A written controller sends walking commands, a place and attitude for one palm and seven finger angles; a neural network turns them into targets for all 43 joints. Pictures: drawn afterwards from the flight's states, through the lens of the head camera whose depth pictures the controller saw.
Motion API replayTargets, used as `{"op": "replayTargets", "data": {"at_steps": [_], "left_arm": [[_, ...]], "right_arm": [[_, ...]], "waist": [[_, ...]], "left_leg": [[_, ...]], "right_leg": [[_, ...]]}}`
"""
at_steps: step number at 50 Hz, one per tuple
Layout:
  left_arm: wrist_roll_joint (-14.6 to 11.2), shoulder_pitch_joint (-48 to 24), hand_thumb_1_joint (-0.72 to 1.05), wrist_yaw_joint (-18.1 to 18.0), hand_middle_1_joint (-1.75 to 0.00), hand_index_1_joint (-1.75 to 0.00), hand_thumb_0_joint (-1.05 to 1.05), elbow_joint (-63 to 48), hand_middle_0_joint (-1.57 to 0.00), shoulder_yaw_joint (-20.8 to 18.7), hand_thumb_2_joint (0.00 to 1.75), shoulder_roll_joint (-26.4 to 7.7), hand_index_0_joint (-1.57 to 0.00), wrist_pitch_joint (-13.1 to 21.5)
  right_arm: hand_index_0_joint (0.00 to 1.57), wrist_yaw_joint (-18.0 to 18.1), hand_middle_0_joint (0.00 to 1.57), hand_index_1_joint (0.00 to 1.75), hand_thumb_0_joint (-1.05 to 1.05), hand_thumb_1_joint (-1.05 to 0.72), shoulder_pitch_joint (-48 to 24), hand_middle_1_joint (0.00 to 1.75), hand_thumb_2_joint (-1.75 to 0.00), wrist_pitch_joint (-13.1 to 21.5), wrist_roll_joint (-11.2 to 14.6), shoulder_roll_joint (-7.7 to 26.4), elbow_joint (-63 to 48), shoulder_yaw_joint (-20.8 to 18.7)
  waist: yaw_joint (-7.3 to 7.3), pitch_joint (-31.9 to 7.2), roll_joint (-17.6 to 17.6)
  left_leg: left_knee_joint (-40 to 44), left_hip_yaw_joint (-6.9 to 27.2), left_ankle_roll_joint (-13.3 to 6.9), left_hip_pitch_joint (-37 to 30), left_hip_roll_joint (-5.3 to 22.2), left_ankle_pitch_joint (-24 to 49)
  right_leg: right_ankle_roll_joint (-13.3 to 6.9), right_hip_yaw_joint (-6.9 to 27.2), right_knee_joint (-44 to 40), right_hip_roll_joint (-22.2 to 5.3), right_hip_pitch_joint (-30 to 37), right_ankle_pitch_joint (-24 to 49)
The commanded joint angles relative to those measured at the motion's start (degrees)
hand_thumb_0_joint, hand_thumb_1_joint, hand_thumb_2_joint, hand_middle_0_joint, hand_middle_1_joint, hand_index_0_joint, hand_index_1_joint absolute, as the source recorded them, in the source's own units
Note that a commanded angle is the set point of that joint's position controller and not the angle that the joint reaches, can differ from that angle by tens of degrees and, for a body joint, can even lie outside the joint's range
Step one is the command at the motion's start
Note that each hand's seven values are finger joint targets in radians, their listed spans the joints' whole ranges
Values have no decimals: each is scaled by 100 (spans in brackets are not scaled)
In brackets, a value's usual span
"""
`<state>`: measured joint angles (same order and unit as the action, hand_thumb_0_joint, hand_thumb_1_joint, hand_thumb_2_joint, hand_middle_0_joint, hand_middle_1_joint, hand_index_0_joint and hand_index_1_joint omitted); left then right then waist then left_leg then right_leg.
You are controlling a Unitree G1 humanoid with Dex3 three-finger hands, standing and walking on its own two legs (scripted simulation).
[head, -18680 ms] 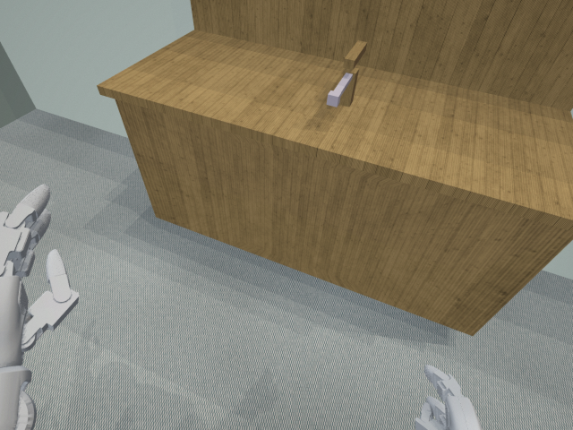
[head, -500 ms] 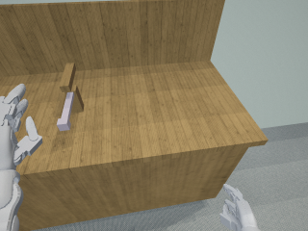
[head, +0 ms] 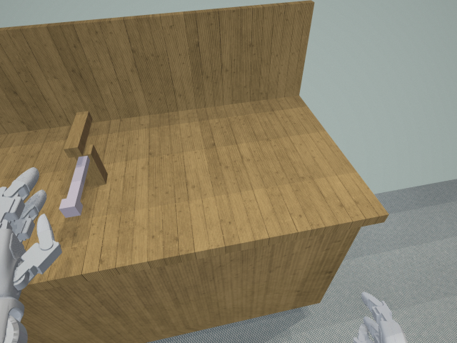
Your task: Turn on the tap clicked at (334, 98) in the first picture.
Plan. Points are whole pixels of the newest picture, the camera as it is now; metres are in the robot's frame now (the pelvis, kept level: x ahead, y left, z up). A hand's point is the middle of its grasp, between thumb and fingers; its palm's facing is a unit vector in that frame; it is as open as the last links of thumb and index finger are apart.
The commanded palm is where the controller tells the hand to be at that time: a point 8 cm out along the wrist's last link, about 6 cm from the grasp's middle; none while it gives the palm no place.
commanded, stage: turn the palm inward beside the body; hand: left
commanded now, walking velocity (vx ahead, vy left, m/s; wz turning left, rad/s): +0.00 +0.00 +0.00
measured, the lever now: (71, 207) +0.32 +0.35 +0.06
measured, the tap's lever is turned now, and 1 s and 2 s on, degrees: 0 0 0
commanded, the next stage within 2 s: reach beside the lever's end, fingers flat in 1.22 s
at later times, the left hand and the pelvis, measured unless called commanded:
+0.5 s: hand (50, 266) +0.17 +0.26 +0.14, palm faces +0.46 -0.87 -0.17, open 7.4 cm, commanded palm +0.12 +0.30 +0.15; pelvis -0.01 +0.02 +0.00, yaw +1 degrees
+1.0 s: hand (53, 269) +0.17 +0.26 +0.14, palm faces +0.47 -0.87 -0.11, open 7.4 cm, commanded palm +0.11 +0.30 +0.15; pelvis -0.01 +0.02 +0.00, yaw +1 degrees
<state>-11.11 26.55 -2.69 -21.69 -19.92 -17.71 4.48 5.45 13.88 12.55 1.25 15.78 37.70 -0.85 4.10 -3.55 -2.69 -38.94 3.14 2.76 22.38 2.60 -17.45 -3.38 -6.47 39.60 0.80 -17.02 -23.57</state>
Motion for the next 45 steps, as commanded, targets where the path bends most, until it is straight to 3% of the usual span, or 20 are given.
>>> {"op": "replayTargets", "data": {"at_steps": [1,2,6,7,9,11,12,15,18,20,21,25,26,29,34,36,39,41,42,45], "left_arm": [[34,-555,90,-209,-30,-30,0,-1374,-20,-576,90,-1151,-20,507],[41,-547,90,-239,-30,-30,0,-1422,-20,-365,90,-927,-20,497],[21,-335,90,-380,-30,-30,0,-1397,-20,-404,90,-956,-20,313],[33,-377,90,-402,-30,-30,0,-1408,-20,-176,90,-753,-20,247],[12,-427,90,-460,-30,-30,0,-1466,-20,-145,90,-736,-20,135],[46,-408,90,-524,-30,-30,0,-1583,-20,-252,90,-825,-20,52],[52,-373,90,-535,-30,-30,0,-1609,-20,-56,90,-632,-20,21],[42,-297,90,-568,-30,-30,0,-1674,-20,3,90,-575,-20,-11],[114,-362,90,-631,-30,-30,0,-1771,-20,176,90,-460,-20,-35],[72,-307,90,-653,-30,-30,0,-1751,-20,181,90,-453,-20,-61],[98,-314,90,-677,-30,-30,0,-1841,-20,93,90,-558,-20,-75],[78,-155,90,-714,-30,-30,0,-1954,-20,266,90,-358,-20,-68],[102,-80,90,-743,-30,-30,0,-1994,-20,152,90,-476,-20,-87],[46,-4,90,-752,-30,-30,0,-2011,-20,346,90,-235,-20,-100],[-3,8,90,-816,-30,-30,0,-2096,-20,316,90,-259,-20,-122],[-3,17,90,-859,-30,-30,0,-2196,-20,187,90,-389,-20,-143],[-134,78,90,-821,-30,-30,0,-2057,-20,288,90,-164,-20,-208],[-152,95,90,-786,-30,-30,0,-2039,-20,218,90,-264,-20,-290],[-139,42,90,-772,-30,-30,0,-2094,-20,362,90,-120,-20,-311],[-106,34,90,-793,-30,-30,0,-2103,-20,339,90,-170,-20,-348]], "right_arm": [[20,15,20,30,0,-90,-770,30,-90,534,0,414,-954,-64],[20,4,20,30,0,-90,-778,30,-90,548,4,382,-999,-49],[20,24,20,30,0,-90,-895,30,-90,564,6,394,-1021,-2],[20,23,20,30,0,-90,-904,30,-90,548,22,372,-1059,24],[20,37,20,30,0,-90,-952,30,-90,531,9,384,-1106,52],[20,54,20,30,0,-90,-993,30,-90,518,1,371,-1102,68],[20,41,20,30,0,-90,-1006,30,-90,509,-1,344,-1135,90],[20,29,20,30,0,-90,-1000,30,-90,487,-28,356,-1146,103],[20,23,20,30,0,-90,-1052,30,-90,483,-16,331,-1161,146],[20,35,20,30,0,-90,-1070,30,-90,480,-31,339,-1169,157],[20,52,20,30,0,-90,-1092,30,-90,480,-18,340,-1151,158],[20,25,20,30,0,-90,-1076,30,-90,481,-34,335,-1182,164],[20,30,20,30,0,-90,-1079,30,-90,486,-37,340,-1174,163],[20,12,20,30,0,-90,-1092,30,-90,487,-33,332,-1206,175],[20,17,20,30,0,-90,-1093,30,-90,498,-34,342,-1206,176],[20,28,20,30,0,-90,-1083,30,-90,514,-39,344,-1183,173],[20,25,20,30,0,-90,-1081,30,-90,509,-37,350,-1172,166],[20,32,20,30,0,-90,-1074,30,-90,498,-20,359,-1134,156],[20,23,20,30,0,-90,-1073,30,-90,488,-15,329,-1162,181],[20,24,20,30,0,-90,-1069,30,-90,459,-23,349,-1182,168]], "waist": [[1,-435,62],[-24,-459,38],[49,-316,50],[-5,-250,76],[12,-240,124],[51,-301,87],[19,-287,57],[6,-317,134],[-14,-194,-100],[-15,-197,58],[14,-187,35],[2,-312,-93],[23,-267,-98],[4,-231,-96],[-8,-225,-32],[15,-293,-165],[0,-326,79],[21,-301,-45],[6,-304,-101],[3,-285,38]], "left_leg": [[156,-285,-453,-602,-334,1162],[168,-290,-448,-608,-337,1088],[256,-258,-435,-530,-327,823],[290,-258,-427,-516,-320,715],[360,-209,-424,-500,-310,528],[378,-191,-419,-560,-304,599],[371,-192,-411,-572,-302,582],[363,-165,-413,-578,-294,576],[407,-113,-393,-569,-291,345],[444,-76,-401,-510,-296,168],[459,-57,-399,-522,-295,163],[434,-39,-385,-548,-288,250],[456,-16,-384,-541,-282,255],[463,9,-375,-490,-281,180],[451,52,-376,-464,-271,135],[441,58,-368,-505,-277,235],[376,22,-381,-495,-287,380],[371,3,-376,-515,-292,450],[391,6,-368,-529,-300,456],[390,0,-379,-533,-291,471]], "right_leg": [[357,423,-859,-251,-245,2066],[349,399,-855,-254,-303,1933],[314,376,-933,-217,-351,1476],[313,341,-946,-219,-428,1315],[305,307,-973,-186,-482,1032],[280,285,-962,-167,-412,1067],[279,270,-950,-179,-454,1053],[270,230,-926,-152,-468,1046],[243,202,-925,-137,-585,738],[254,196,-952,-130,-605,555],[235,195,-957,-118,-561,545],[216,149,-853,-119,-555,652],[205,142,-859,-114,-533,675],[199,107,-811,-109,-572,625],[195,102,-806,-104,-589,588],[183,111,-792,-100,-533,676],[201,119,-824,-114,-493,845],[194,148,-864,-119,-440,919],[190,132,-836,-138,-443,928],[197,137,-861,-122,-455,932]]}}
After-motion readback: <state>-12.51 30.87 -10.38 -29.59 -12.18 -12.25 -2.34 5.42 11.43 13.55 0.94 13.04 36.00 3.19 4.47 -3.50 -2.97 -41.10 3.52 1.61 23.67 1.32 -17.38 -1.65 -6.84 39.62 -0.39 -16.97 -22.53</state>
